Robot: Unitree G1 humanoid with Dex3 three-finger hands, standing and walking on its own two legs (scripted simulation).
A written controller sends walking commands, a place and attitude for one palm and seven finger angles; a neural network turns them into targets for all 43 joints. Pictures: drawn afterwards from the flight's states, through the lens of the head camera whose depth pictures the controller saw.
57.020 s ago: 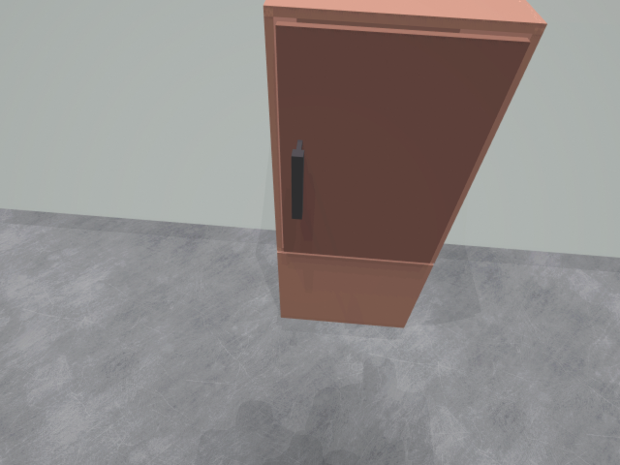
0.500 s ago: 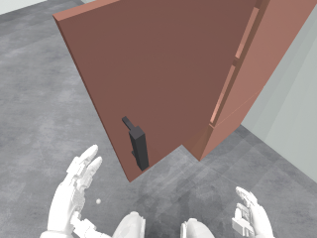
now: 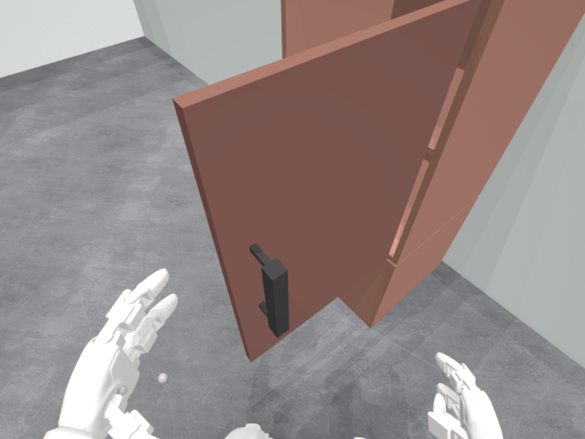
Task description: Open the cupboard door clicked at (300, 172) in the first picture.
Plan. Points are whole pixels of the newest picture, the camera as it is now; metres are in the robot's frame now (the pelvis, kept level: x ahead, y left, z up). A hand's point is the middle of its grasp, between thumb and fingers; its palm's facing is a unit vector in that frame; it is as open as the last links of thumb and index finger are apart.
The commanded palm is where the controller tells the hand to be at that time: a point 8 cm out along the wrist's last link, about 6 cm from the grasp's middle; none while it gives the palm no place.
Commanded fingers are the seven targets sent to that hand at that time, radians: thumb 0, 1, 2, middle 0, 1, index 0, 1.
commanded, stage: draw the hand back to the body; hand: left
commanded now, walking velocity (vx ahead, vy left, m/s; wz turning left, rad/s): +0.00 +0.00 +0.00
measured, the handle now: (268, 292) +0.32 +0.06 +0.01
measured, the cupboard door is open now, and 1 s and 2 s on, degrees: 88 88 88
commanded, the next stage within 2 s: step back with the hand held close in 1.18 s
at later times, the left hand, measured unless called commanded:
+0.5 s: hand (54, 316) +0.21 +0.24 +0.16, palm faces +0.29 -0.87 -0.39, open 12.7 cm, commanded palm +0.17 +0.29 +0.19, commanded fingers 0.00 0.41 0.69 -0.18 -0.30 -0.18 -0.30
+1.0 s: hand out of the picture +0.22 +0.26 +0.23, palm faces +0.43 -0.81 -0.39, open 7.7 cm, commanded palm +0.17 +0.30 +0.25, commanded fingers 0.00 0.90 0.90 -0.20 -0.30 -0.20 -0.30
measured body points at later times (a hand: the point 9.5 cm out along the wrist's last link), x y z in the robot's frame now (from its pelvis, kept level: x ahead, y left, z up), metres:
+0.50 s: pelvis +0.03 +0.02 +0.06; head +0.01 +0.01 +0.50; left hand +0.19 +0.29 +0.19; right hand +0.20 -0.19 -0.02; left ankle +0.01 +0.10 -0.66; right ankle +0.00 -0.10 -0.66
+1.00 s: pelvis +0.03 +0.01 +0.08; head +0.01 -0.01 +0.53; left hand +0.19 +0.30 +0.25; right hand +0.21 -0.22 +0.00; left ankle +0.02 +0.10 -0.66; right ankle +0.00 -0.10 -0.66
